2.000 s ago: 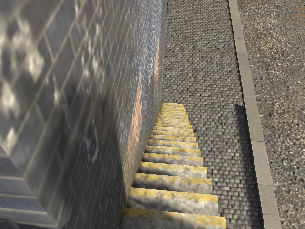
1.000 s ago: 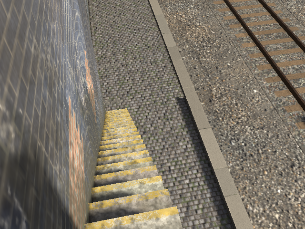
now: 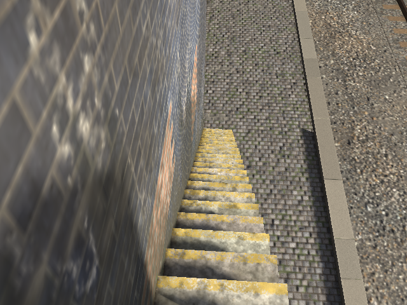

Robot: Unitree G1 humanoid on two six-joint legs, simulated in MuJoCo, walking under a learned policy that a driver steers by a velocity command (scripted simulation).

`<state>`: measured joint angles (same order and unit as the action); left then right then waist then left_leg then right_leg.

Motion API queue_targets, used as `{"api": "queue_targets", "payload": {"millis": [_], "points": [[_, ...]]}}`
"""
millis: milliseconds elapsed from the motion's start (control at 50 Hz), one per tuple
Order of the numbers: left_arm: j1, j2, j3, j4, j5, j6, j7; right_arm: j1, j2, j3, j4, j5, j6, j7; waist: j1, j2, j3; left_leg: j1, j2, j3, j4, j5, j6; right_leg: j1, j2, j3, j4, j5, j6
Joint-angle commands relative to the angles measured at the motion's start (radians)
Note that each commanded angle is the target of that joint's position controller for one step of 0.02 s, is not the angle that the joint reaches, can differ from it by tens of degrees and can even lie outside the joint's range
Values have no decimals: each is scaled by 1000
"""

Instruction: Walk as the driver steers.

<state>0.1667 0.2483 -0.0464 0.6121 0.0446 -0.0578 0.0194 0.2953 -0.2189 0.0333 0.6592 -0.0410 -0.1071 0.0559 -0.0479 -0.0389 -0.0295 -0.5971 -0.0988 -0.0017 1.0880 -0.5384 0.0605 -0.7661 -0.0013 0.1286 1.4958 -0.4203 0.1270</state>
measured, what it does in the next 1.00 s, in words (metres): steps to the right: right foot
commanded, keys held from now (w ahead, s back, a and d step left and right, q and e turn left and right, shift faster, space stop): no key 0.12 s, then w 0.88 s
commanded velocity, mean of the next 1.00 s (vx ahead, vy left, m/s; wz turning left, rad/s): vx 0.01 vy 0.00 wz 0.09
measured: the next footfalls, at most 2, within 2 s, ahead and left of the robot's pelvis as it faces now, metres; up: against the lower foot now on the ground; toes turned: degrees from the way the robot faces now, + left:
right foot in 0.10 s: -0.01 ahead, -0.16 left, +0.00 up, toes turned +1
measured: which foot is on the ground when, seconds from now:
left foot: down 0.00-1.00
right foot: up 0.00-0.08, down 0.10-1.00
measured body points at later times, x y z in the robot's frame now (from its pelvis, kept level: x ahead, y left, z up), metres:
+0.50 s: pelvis -0.04 -0.06 +0.06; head -0.02 -0.07 +0.51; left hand +0.03 +0.16 -0.06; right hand +0.14 -0.26 -0.05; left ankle -0.01 +0.09 -0.66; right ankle -0.05 -0.16 -0.66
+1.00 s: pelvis -0.05 -0.09 +0.07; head -0.03 -0.10 +0.52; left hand +0.09 +0.13 -0.04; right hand +0.04 -0.30 -0.08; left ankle -0.01 +0.09 -0.66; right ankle -0.05 -0.16 -0.66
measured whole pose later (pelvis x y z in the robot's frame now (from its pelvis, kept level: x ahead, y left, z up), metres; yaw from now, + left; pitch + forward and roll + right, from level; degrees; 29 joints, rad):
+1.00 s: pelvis -0.05 -0.09 +0.07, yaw +2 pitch +1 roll +0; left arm 0.23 0.17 -0.03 0.67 -0.03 -0.06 -0.06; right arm 0.26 -0.19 0.04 0.79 -0.02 0.00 0.09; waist -0.04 0.04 0.03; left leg -0.34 0.07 -0.09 0.51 -0.19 -0.10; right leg -0.27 0.07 -0.04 0.54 -0.29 -0.07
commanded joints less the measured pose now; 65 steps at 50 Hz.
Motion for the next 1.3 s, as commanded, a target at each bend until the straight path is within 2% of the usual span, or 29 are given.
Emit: {"api": "queue_targets", "payload": {"millis": [20, 60, 100, 120, 140, 160, 200, 220, 240, 280, 300, 340, 360, 380, 440, 480, 520, 680, 800, 960, 1100, 1120, 1140, 1160, 1180, 1200, 1220, 1240, 1300], "points": [[81, 117, 53, -62, 38, 40, -26, -258, -188, -17, -144, 3, -8, -37, 157, 67, -120, -118, 192, -362, -241, 722, 164, 136, -40, -55, 93, 280, -22], [123, 82, 49, -79, 33, 41, -43, -279, -156, 11, -161, 21, -16, -40, 185, 122, -111, -158, 199, -330, -280, 639, 155, 239, -52, -86, -13, 246, -35], [154, 18, 21, -41, -6, 24, -61, -191, -63, 44, -117, 54, -48, -13, 143, 101, -63, -12, 207, -374, -219, 565, 93, 209, -94, -63, -368, 131, -8], [187, -32, -2, -26, -22, 15, -65, -204, -65, 49, -107, 87, -49, 11, 160, 95, -46, -38, 173, -344, -211, 541, 55, 309, -74, -110, -562, 171, -1], [113, -58, -38, -37, -93, 16, -86, -97, -11, 64, -75, 93, -26, 54, 100, -22, -117, 18, 119, -190, -292, 576, -51, 406, -76, -101, -673, 653, -69], [42, 14, -25, -50, -82, 25, -90, 52, -74, 40, -35, 77, -5, 60, 29, 9, -144, 84, 107, -117, -309, 493, -98, 399, -58, -51, -698, 554, -128], [62, 55, -4, -35, -35, 15, -77, -105, -136, 22, -62, 58, -2, 52, 74, 87, -94, 134, 102, -123, -312, 576, -76, 410, -47, -97, -732, 546, -97], [33, 90, 0, -40, -46, 2, -65, -75, -149, 5, -61, 34, -2, 47, 26, 44, -111, 209, 127, -117, -353, 605, -67, 377, -47, -74, -763, 471, -121], [63, 45, -8, -40, -47, -4, -61, -115, -150, 8, -66, 37, 11, 54, 46, 109, -105, 230, 140, -117, -386, 524, -59, 391, -52, -93, -794, 369, -96], [96, -3, -17, -24, -52, -7, -48, -175, -95, 21, -84, 33, 24, 46, 69, 47, -86, 206, 148, -115, -422, 460, -66, 452, -42, -118, -838, 380, -87], [109, 7, -11, -10, -58, -7, -54, -151, -91, 12, -71, 23, 30, 37, 44, 42, -87, 232, 153, -111, -456, 444, -67, 449, -37, -109, -860, 364, -110], [98, -18, -8, -30, -41, 0, -60, -152, -82, 11, -61, 30, 34, 28, 45, 68, -82, 228, 148, -89, -501, 405, -77, 476, -38, -116, -904, 359, -127], [169, 8, 2, 22, -39, 5, -63, -148, -74, 4, -58, 18, 46, 28, 42, 37, -62, 273, 121, -67, -507, 337, -90, 405, -39, -108, -966, 219, -130], [152, -11, -6, 28, -50, 10, -68, -116, -65, 0, -40, 7, 57, 29, 25, 1, -19, 295, 100, -45, -492, 352, -107, 365, -25, -105, -1013, 170, -127], [145, 23, 14, 24, -57, 11, -61, -133, -57, -7, -41, 21, 58, 37, 35, 38, -12, 279, 99, -56, -544, 276, -105, 378, -15, -109, -1036, 44, -125], [137, -3, 9, 22, -54, 10, -60, -145, -46, -8, -37, 27, 53, 36, 44, 39, -5, 240, 110, -69, -577, 260, -102, 411, -16, -110, -1034, 65, -126], [107, 21, 20, 8, -54, 7, -53, -137, -51, -10, -28, 40, 54, 40, 48, 42, 10, 243, 115, -83, -591, 290, -79, 405, -33, -95, -1054, 37, -143], [87, 36, 31, 10, -63, -1, -65, -67, -63, -20, 30, 37, 66, 41, 32, 16, 22, 241, 116, -62, -621, 319, -86, 463, -19, -92, -1100, 81, -135], [76, 22, 35, 0, -71, -14, -68, -11, -24, -5, 67, 27, 85, 41, 20, 41, 13, 253, 138, -56, -629, 386, -94, 495, -12, -88, -1105, 152, -129], [86, 25, 49, -3, -75, -16, -78, -11, -27, -4, 74, 17, 100, 36, 20, 66, 16, 278, 142, -35, -624, 428, -104, 499, 1, -89, -1095, 196, -124], [71, 18, 45, 5, -82, -14, -79, -7, -21, -8, 89, 9, 109, 35, 2, 32, -1, 317, 147, -16, -620, 448, -117, 490, 10, -68, -1107, 205, -119], [140, 248, 148, -4, -21, 31, -52, -26, -126, -74, 120, 75, 139, -71, 58, -198, -85, 339, 49, 143, -421, 193, -52, 533, -30, -45, -1230, -385, -201], [67, 199, 139, -35, -20, 51, -57, -120, -112, -59, 94, 67, 152, -105, 65, -255, 84, 260, 62, 176, -254, 261, -26, 359, -95, 25, -1287, -508, -266], [8, -99, 17, -8, -45, 29, -31, -110, -13, -31, 141, 52, 140, -113, 5, -25, 142, 387, 179, 7, -409, 327, -50, 235, -136, 10, -1200, 259, -246], [-100, -180, -24, -90, -94, -9, -59, -2, 69, 12, 96, -22, 96, -11, -79, 210, 7, 404, 191, -64, -564, 677, -88, 428, -112, 25, -1008, 525, -156], [-29, -11, 40, -88, -113, -16, -52, -164, 21, 2, 55, -16, 67, 5, 40, 149, -29, 408, 168, -17, -526, 850, -77, 470, -42, -70, -940, 678, -125], [54, 78, 64, -60, -98, -21, -40, -185, -27, -14, 43, 13, 62, 16, 75, 78, -79, 364, 141, 4, -510, 774, -71, 544, -26, -95, -952, 698, -103], [100, 65, 62, -24, -84, -19, -45, -109, -38, -16, 88, 21, 76, 34, 65, 66, -53, 356, 154, 4, -569, 688, -86, 544, 3, -122, -984, 553, -96], [156, 53, 67, 27, -62, -9, -59, -47, -53, -20, 108, 1, 121, 46, 52, 81, 1, 354, 151, 12, -604, 533, -103, 514, 23, -119, -1036, 370, -118]]}}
